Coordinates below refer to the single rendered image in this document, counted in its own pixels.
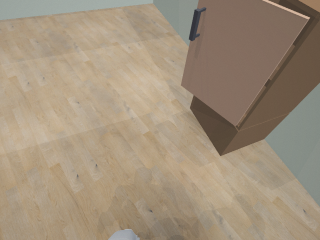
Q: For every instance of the handle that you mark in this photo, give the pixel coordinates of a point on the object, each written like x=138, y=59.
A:
x=195, y=22

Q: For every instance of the cupboard door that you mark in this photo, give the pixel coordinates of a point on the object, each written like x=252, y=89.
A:
x=241, y=43

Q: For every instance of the left robot thigh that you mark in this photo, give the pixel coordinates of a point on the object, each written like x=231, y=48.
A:
x=124, y=235

